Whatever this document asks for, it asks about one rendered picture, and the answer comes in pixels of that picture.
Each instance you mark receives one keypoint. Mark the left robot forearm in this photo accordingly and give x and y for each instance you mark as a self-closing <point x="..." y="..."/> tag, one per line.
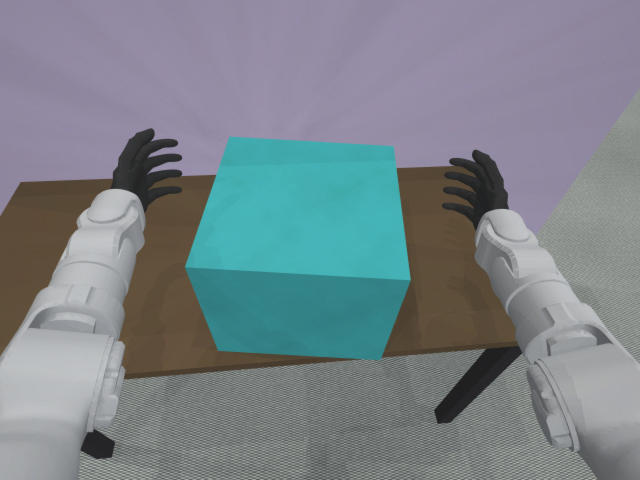
<point x="89" y="285"/>

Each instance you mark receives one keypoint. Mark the robot left upper arm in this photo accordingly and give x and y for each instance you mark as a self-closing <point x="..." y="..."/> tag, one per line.
<point x="57" y="387"/>

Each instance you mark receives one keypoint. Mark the table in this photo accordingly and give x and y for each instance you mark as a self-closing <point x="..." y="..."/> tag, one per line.
<point x="449" y="304"/>

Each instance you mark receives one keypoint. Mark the right robot forearm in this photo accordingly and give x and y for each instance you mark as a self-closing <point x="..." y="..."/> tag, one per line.
<point x="548" y="317"/>

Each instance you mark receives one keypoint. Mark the robot right upper arm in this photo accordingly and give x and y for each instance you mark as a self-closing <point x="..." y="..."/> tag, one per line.
<point x="589" y="401"/>

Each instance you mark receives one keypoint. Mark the carton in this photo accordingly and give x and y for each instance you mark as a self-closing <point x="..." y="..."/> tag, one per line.
<point x="301" y="249"/>

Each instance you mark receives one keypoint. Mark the right robot hand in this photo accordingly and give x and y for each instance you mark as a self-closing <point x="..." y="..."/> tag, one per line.
<point x="488" y="186"/>

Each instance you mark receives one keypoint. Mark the left robot hand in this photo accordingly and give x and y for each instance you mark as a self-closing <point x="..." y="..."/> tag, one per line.
<point x="134" y="166"/>

